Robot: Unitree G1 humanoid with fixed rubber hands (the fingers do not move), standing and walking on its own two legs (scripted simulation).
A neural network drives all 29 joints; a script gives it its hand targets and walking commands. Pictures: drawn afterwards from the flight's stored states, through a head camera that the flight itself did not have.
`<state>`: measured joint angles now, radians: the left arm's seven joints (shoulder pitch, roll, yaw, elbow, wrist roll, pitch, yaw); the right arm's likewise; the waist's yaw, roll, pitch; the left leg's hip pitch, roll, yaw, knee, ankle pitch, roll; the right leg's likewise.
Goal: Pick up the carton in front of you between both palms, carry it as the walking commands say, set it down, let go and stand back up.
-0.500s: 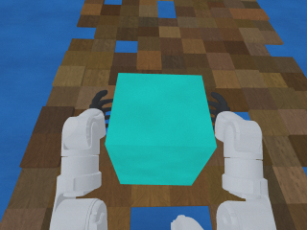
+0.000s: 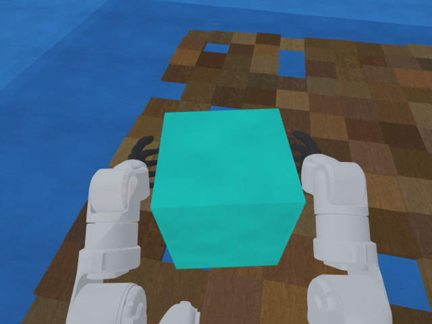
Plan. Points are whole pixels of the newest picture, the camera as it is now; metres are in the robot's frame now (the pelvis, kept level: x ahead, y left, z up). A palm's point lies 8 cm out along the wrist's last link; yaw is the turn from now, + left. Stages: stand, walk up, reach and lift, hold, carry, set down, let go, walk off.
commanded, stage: carry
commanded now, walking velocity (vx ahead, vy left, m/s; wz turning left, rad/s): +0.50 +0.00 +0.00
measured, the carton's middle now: (224, 193) +0.36 +0.03 +0.03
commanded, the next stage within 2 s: none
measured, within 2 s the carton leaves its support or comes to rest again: neither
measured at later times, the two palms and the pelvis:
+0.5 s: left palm (187, 41) +0.67 +0.14 +0.18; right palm (323, 53) +0.63 -0.15 +0.19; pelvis +0.32 +0.04 +0.02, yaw -3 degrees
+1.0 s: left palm (190, 17) +1.00 +0.20 +0.10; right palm (280, 16) +1.01 -0.10 +0.11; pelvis +0.63 +0.04 -0.01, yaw -2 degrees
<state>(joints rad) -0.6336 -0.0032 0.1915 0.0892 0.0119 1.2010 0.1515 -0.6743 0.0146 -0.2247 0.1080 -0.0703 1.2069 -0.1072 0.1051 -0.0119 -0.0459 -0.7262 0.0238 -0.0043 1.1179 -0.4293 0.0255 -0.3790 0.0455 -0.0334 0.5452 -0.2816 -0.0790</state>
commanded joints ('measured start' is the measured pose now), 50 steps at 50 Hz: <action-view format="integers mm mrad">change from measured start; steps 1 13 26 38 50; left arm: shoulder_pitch -790 -507 -610 -959 -888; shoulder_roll -1151 -1047 -796 -1095 -1209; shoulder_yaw -678 -686 -617 -455 -615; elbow -182 -387 -243 36 -90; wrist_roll -495 -368 -291 -418 -450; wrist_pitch -13 36 127 91 -10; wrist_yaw -281 -279 -207 -259 -265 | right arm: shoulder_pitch -533 -442 -638 -825 -653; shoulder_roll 1004 1008 835 1083 1056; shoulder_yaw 557 747 696 452 530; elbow -99 -455 -225 114 46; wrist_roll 276 370 486 407 326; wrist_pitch -26 13 115 99 -13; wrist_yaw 142 199 235 179 174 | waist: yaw -33 -150 -144 -38 -165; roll -83 91 133 -132 293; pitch -431 -530 -340 -401 -668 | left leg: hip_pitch -8 985 637 -34 1178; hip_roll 28 312 143 32 323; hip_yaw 38 -371 37 20 -416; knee -192 -733 -656 -157 -619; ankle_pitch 129 627 556 135 696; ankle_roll -7 215 86 -8 272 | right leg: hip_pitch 367 -359 40 461 -230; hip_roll -299 -65 -31 -311 -13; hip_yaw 319 63 -106 260 -47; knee -156 741 -134 -186 580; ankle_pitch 453 -160 362 355 -10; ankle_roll -159 64 45 -126 97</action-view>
